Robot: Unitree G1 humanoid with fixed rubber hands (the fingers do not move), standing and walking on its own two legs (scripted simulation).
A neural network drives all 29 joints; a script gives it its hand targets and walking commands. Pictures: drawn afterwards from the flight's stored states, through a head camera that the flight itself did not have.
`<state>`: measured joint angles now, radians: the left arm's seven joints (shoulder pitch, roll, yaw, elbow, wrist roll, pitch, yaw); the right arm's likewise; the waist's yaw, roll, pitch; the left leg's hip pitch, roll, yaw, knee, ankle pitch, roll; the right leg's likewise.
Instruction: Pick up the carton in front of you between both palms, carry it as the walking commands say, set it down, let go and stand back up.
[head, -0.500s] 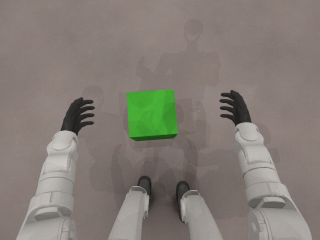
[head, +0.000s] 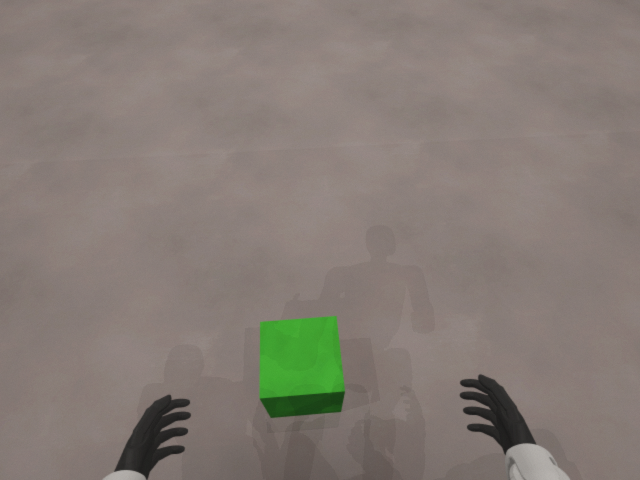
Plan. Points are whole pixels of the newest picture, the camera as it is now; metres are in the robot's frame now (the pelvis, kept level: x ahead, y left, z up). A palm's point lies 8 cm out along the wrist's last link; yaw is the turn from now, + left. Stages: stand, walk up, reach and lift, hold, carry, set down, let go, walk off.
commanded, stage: let go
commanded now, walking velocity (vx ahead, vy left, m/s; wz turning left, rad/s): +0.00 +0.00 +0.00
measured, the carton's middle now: (302, 368) +0.45 +0.07 -0.65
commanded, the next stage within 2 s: stand in 0.50 s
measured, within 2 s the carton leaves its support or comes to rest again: neither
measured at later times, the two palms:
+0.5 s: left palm (134, 464) +0.16 +0.24 -0.06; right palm (525, 467) +0.16 -0.23 -0.07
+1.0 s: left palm (97, 474) +0.15 +0.30 -0.10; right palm out of the picture +0.15 -0.28 -0.08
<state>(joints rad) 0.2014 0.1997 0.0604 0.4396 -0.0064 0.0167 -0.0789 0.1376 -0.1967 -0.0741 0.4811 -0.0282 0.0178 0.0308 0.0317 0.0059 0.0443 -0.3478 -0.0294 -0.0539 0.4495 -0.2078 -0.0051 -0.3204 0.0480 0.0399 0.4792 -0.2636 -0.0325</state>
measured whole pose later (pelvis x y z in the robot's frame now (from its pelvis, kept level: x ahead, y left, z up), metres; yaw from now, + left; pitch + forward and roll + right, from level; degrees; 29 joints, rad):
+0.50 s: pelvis +0.00 +0.00 +0.00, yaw +1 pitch -7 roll +0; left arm 0.20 0.22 0.03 0.39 0.03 0.23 -0.04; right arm 0.21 -0.21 -0.03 0.44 0.00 0.13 0.04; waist 0.00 -0.01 0.13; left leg -0.10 -0.04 -0.06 0.48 -0.26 0.00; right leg -0.06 0.04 0.03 0.49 -0.31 -0.03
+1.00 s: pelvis +0.02 +0.01 +0.00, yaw -1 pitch -1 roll +0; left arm 0.17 0.35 0.03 0.76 0.03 0.01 0.02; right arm 0.15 -0.33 -0.04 0.81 -0.03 0.00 -0.02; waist 0.00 -0.04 0.02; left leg -0.19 -0.03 -0.04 0.47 -0.27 0.01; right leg -0.14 0.05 0.05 0.46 -0.30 -0.02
